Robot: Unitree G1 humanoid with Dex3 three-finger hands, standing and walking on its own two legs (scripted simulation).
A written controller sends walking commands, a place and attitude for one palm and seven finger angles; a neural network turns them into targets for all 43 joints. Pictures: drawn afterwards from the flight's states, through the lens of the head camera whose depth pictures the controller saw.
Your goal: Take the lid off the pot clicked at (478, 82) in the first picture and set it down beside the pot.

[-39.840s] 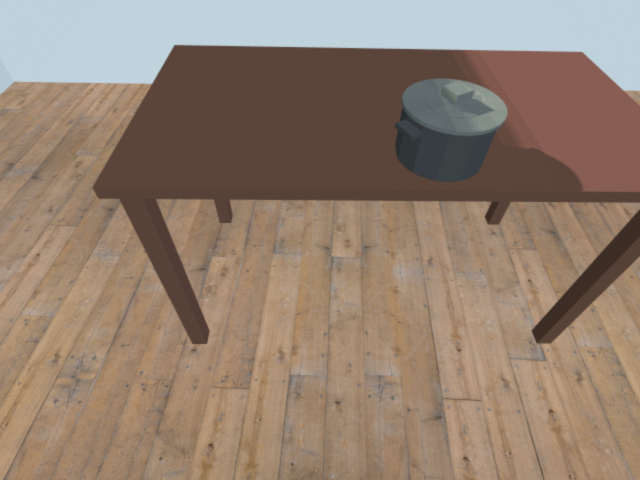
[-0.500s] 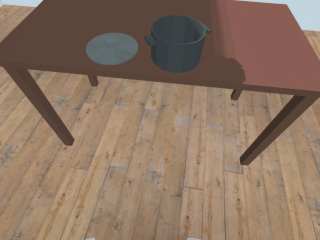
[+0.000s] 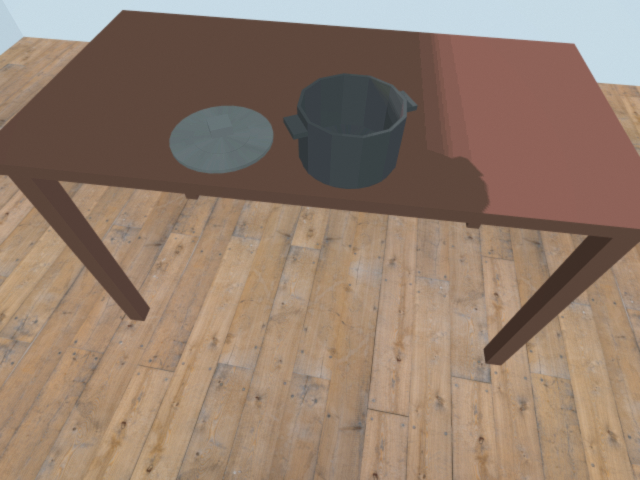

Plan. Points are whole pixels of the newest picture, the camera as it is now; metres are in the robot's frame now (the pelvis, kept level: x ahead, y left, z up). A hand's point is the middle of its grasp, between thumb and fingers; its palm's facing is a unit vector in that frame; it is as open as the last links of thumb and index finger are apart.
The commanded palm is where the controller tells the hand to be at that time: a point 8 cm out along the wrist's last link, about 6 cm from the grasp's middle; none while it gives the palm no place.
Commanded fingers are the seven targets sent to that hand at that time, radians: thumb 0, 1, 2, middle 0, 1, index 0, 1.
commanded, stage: stop stepping back and stand still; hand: left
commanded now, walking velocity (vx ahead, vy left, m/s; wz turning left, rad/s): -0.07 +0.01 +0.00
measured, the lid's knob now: (219, 126) +0.72 +0.24 +0.00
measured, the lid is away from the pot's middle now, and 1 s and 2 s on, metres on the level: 0.26 0.26 0.26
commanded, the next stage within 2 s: let the arm hang, fingers relaxed in 0.08 s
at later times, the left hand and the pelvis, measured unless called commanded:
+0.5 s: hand out of the picture +0.02 +0.19 -0.18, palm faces +0.04 -0.98 -0.19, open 7.3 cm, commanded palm none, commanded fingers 0.00 0.90 0.90 -0.20 -0.30 -0.20 -0.30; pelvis -0.03 +0.01 +0.00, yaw +0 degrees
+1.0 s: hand out of the picture -0.08 +0.17 -0.18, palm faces +0.04 -0.99 -0.15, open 7.3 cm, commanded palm none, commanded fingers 0.00 0.90 0.90 -0.20 -0.30 -0.20 -0.30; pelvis -0.06 +0.02 +0.00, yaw +0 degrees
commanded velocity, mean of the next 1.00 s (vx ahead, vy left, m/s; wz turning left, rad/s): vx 0.00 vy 0.00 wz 0.00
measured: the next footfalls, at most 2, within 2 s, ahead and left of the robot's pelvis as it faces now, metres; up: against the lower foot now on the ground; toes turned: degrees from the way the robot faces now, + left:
none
